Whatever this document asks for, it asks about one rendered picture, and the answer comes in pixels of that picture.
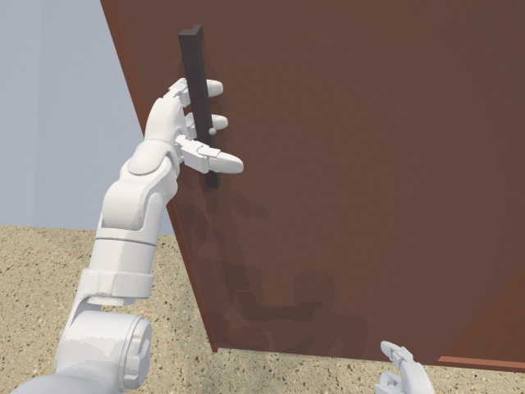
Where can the robot left upper arm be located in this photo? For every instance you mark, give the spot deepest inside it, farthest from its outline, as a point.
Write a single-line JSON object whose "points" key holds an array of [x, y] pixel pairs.
{"points": [[102, 353]]}

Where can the wardrobe door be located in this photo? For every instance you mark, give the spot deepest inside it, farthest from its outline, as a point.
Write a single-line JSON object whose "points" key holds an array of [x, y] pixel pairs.
{"points": [[383, 143], [498, 333]]}

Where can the robot right hand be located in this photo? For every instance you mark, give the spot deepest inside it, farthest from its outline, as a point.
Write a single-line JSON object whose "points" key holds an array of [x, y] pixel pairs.
{"points": [[414, 378]]}

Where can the robot left hand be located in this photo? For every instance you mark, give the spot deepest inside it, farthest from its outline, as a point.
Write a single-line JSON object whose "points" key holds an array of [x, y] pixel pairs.
{"points": [[167, 123]]}

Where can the handle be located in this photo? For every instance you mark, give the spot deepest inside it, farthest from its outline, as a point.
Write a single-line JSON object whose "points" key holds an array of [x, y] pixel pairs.
{"points": [[192, 55]]}

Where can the left robot forearm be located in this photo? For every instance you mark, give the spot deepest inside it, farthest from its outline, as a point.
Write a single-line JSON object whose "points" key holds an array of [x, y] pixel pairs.
{"points": [[128, 229]]}

